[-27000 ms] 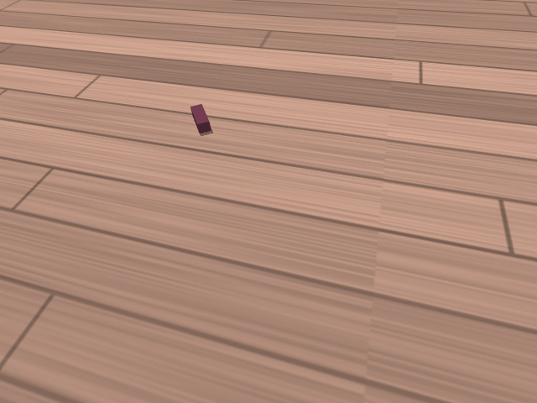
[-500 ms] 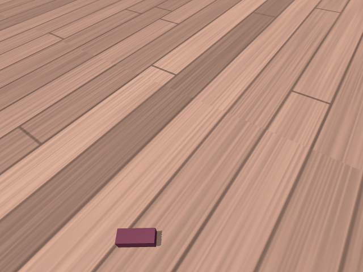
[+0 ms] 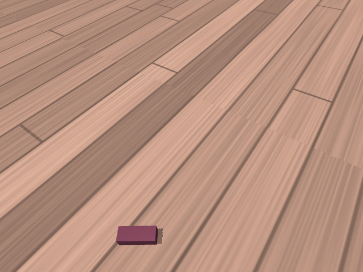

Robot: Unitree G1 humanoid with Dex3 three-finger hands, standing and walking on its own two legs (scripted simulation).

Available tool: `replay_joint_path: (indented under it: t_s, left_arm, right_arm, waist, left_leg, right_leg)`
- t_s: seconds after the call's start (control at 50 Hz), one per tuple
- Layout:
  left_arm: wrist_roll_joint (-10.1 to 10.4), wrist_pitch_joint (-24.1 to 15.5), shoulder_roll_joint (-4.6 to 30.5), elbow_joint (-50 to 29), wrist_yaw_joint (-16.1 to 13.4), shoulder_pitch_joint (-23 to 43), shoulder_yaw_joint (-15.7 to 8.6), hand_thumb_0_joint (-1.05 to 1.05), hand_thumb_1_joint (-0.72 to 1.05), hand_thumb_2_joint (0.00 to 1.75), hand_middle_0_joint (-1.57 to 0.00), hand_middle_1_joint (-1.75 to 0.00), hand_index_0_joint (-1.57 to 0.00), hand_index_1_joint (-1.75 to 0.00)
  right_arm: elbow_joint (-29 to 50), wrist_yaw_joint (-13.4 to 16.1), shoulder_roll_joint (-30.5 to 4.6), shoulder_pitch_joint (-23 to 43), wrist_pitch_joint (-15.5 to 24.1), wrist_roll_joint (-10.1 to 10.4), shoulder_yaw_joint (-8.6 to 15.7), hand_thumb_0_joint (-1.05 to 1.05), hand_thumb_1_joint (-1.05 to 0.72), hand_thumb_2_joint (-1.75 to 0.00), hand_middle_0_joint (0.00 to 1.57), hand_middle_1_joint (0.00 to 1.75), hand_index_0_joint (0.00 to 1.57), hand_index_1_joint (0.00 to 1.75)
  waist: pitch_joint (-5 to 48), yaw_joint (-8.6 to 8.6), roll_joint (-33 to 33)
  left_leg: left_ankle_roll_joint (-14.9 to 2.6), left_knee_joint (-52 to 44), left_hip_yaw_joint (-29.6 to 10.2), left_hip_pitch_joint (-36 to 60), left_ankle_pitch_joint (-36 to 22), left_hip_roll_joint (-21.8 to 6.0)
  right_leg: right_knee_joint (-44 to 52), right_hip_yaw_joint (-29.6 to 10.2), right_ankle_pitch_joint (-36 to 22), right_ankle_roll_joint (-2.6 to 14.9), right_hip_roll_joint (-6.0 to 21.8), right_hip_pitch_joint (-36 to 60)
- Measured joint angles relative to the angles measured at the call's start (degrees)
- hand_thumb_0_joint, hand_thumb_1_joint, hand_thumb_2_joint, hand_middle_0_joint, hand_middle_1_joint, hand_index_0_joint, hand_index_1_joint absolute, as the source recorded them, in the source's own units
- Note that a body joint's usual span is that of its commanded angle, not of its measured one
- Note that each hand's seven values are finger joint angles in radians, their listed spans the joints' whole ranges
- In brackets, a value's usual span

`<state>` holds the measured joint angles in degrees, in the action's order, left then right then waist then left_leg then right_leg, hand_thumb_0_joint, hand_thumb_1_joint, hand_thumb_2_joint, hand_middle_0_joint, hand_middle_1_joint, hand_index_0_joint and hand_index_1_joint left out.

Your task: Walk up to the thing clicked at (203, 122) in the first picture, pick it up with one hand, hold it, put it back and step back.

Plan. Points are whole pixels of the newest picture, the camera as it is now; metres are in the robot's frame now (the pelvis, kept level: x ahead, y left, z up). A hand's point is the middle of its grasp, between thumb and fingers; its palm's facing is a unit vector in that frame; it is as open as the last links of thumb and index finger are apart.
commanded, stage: stand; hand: left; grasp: from above
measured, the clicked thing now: (137, 235) +0.41 +0.30 -0.75
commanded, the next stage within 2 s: rise first in 0.16 s
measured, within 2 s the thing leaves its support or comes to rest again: neither
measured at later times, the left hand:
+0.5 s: hand out of the picture +0.14 +0.25 -0.17, palm faces -0.02 -0.94 -0.35, open 8.9 cm
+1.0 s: hand out of the picture +0.13 +0.27 -0.22, palm faces -0.15 -0.88 -0.45, open 14.1 cm
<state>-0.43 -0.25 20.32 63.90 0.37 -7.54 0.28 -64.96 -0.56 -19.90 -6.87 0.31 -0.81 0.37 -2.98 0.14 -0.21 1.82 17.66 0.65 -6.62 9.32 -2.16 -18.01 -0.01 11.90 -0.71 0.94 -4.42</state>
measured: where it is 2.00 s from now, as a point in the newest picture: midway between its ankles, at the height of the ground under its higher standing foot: outside the picture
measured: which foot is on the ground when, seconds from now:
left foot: down 0.00-1.00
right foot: down 0.00-1.00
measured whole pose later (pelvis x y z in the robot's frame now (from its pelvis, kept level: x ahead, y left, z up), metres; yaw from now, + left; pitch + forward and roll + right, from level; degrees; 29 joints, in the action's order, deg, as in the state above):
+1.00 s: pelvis -0.01 +0.01 -0.09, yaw +0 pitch +16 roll -2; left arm -14.2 11.9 18.1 28.8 0.6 -13.1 -7.4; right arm -32.9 0.8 -13.3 -11.3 5.7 0.4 2.7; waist 6.2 1.3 -0.6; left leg 1.0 62.5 -1.8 -50.3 28.7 -2.3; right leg -60.5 0.9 30.8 -1.6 0.8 -46.1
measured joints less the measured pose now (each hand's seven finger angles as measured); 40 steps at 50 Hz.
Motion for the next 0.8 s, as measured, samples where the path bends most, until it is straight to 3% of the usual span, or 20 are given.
replay_joint_path:
  t_s: [0.28, 0.34, 0.38, 0.44, 0.52, 0.64, 0.8]
  left_arm:
    - [0.0, -0.1, 0.0, -0.1, -0.2, 0.1, 0.0, 0.01, 0.90, 0.90, -0.21, -0.30, -0.20, -0.31]
    - [1.2, -0.8, -1.2, -3.1, -0.9, 1.7, -1.6, 0.01, 0.87, 0.91, -0.20, -0.34, -0.19, -0.35]
    - [0.2, -1.1, -1.8, -2.2, -0.4, 5.4, -3.4, 0.01, 0.81, 0.91, -0.20, -0.40, -0.19, -0.41]
    - [-3.3, -0.8, -1.3, -0.9, 1.2, 10.2, -6.5, 0.01, 0.68, 0.92, -0.18, -0.54, -0.17, -0.55]
    - [-6.8, 0.9, -1.0, -5.1, 1.7, 10.4, -8.6, 0.01, 0.44, 0.93, -0.13, -0.76, -0.14, -0.75]
    - [-9.0, 6.0, -1.6, -12.3, 0.9, 6.1, -8.7, 0.00, 0.02, 0.96, -0.08, -0.98, -0.09, -0.96]
    - [-11.2, 7.9, -2.3, -23.1, 0.5, 0.2, -8.9, 0.00, -0.39, 0.98, -0.08, -1.07, -0.08, -1.07]
  right_arm:
    - [0.3, 0.0, -0.1, 0.5, 0.0, 0.1, 0.0, 0.01, -0.90, -0.90, 0.20, 0.30, 0.21, 0.30]
    - [7.6, 1.6, 0.3, -2.3, 1.0, 2.5, 0.0, 0.01, -0.91, -0.90, 0.20, 0.30, 0.20, 0.30]
    - [11.5, 2.1, 1.1, -3.2, 1.6, 3.1, 0.2, 0.01, -0.92, -0.90, 0.20, 0.30, 0.20, 0.30]
    - [15.6, 2.1, 3.1, -3.7, 1.9, 2.5, 0.9, 0.01, -0.92, -0.90, 0.20, 0.30, 0.20, 0.30]
    - [20.2, 1.5, 5.2, -5.3, 1.7, 2.2, 1.6, 0.01, -0.92, -0.90, 0.20, 0.30, 0.20, 0.30]
    - [24.8, 0.8, 6.1, -7.0, 1.4, 2.3, 1.6, 0.01, -0.92, -0.90, 0.20, 0.30, 0.21, 0.30]
    - [28.5, 1.1, 6.0, -6.7, 3.6, 1.7, 2.6, 0.01, -0.91, -0.90, 0.20, 0.30, 0.21, 0.30]
  waist:
    - [0.1, -0.04, -0.1]
    - [0.3, 0.19, -0.4]
    - [0.1, 0.32, -0.5]
    - [0.9, 0.54, 0.1]
    - [2.2, 1.00, 0.5]
    - [4.5, 1.64, -0.1]
    - [7.3, 1.13, -0.3]
  left_leg:
    - [0.05, 0.1, 0.0, 0.3, 0.3, -0.1]
    - [-0.15, 3.7, -0.8, -4.0, 1.4, 0.2]
    - [-0.22, 6.6, -1.3, -7.5, 2.1, 0.3]
    - [-0.02, 11.4, -1.3, -13.5, 3.7, 0.1]
    - [-0.01, 16.6, -0.9, -18.6, 6.0, -0.1]
    - [-0.32, 22.8, -0.9, -24.3, 9.2, -0.1]
    - [-0.68, 35.8, -1.4, -35.4, 15.3, 0.2]
  right_leg:
    - [0.0, 0.0, 0.2, 0.05, -0.1, 0.3]
    - [-3.6, 0.7, 1.6, 0.05, 0.2, -3.6]
    - [-6.4, 1.1, 2.5, 0.09, 0.2, -7.0]
    - [-11.6, 0.9, 4.2, 0.25, 0.1, -13.1]
    - [-16.8, 0.4, 6.4, 0.26, 0.0, -18.4]
    - [-22.3, 0.2, 9.2, -0.09, 0.0, -23.8]
    - [-34.7, 0.2, 15.3, -0.58, 0.3, -34.4]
